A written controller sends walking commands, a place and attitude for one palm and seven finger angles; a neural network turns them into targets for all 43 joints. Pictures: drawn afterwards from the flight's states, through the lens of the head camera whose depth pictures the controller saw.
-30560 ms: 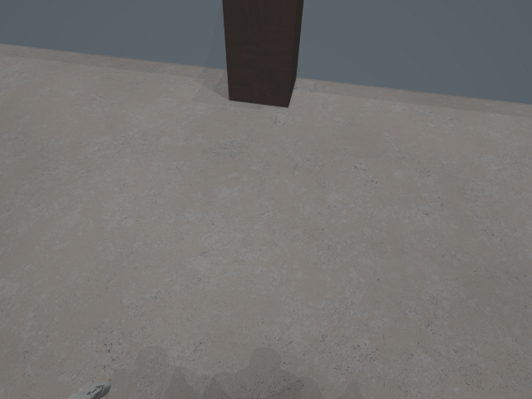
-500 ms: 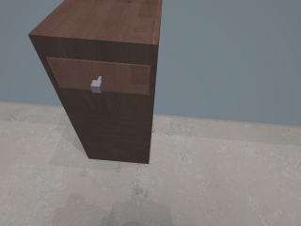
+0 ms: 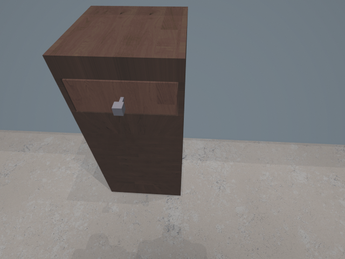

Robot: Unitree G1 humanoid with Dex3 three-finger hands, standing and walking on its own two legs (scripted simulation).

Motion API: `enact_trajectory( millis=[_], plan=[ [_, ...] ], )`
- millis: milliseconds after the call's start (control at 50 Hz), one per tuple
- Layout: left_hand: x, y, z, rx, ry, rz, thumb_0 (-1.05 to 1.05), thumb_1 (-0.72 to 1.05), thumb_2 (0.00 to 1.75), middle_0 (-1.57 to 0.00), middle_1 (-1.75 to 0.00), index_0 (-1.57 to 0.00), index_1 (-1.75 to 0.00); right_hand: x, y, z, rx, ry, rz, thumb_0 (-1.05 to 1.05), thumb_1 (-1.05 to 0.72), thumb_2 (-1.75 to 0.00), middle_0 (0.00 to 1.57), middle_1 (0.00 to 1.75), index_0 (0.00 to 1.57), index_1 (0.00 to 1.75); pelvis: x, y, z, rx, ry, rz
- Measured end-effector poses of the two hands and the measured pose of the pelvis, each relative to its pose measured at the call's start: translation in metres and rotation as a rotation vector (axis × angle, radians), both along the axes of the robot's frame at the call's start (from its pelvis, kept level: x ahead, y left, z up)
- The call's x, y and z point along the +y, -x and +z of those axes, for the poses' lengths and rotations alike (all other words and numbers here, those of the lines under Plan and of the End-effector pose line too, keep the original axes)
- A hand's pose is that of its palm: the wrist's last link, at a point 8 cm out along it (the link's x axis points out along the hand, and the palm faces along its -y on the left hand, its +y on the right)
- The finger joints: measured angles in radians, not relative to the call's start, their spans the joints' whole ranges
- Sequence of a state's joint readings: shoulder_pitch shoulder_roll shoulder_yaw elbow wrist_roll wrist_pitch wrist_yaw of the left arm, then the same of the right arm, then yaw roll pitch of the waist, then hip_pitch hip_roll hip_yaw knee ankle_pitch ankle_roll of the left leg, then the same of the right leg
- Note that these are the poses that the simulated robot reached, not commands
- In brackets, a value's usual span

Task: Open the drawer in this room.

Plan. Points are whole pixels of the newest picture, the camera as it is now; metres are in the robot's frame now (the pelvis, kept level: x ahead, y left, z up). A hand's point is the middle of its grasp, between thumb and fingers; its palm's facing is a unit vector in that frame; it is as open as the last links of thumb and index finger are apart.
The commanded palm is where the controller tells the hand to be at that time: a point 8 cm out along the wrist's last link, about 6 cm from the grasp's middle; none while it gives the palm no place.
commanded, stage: look again from close up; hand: left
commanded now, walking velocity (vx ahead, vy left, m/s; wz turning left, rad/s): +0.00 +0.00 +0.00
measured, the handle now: (120, 105) +0.59 +0.22 +0.00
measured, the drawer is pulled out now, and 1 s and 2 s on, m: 0.00 0.00 0.00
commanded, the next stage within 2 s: shuffle to correct the standing spot in 0.28 s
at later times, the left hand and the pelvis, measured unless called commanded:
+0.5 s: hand out of the picture +0.01 +0.17 -0.17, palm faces +0.03 -0.98 -0.17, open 7.3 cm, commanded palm none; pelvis +0.02 +0.01 +0.00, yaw -1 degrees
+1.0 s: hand out of the picture +0.05 +0.19 -0.17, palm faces +0.03 -0.97 -0.24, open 7.3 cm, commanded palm none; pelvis +0.03 +0.01 +0.00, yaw -1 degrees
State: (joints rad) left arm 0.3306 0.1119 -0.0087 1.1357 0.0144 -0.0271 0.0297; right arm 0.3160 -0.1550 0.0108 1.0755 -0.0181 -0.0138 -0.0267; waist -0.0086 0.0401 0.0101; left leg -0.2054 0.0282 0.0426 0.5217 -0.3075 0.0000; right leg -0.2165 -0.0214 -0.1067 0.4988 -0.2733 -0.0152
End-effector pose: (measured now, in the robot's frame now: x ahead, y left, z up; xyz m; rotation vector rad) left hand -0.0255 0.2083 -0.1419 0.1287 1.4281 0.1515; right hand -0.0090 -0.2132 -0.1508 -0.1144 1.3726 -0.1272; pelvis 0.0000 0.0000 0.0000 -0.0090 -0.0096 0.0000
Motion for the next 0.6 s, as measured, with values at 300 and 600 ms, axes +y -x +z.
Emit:
enact_trajectory(
  millis=[300,600],
  plan=[
    [0.025,-0.040,0.003,-0.071,-0.027,-0.023,0.01,0.92,0.90,-0.20,-0.30,-0.20,-0.30,0.022,0.005,0.002,0.037,-0.018,-0.001,0.01,-0.91,-0.90,0.20,0.30,0.20,0.30,0.011,-0.009,0.002,-0.002,-0.013,-0.009],
    [0.013,-0.023,-0.009,0.006,0.025,0.024,0.01,0.91,0.90,-0.20,-0.30,-0.20,-0.30,0.013,-0.011,-0.002,0.067,0.010,0.010,0.00,-0.91,-0.90,0.20,0.30,0.20,0.30,0.013,-0.029,-0.006,0.003,-0.005,-0.003]
  ],
)
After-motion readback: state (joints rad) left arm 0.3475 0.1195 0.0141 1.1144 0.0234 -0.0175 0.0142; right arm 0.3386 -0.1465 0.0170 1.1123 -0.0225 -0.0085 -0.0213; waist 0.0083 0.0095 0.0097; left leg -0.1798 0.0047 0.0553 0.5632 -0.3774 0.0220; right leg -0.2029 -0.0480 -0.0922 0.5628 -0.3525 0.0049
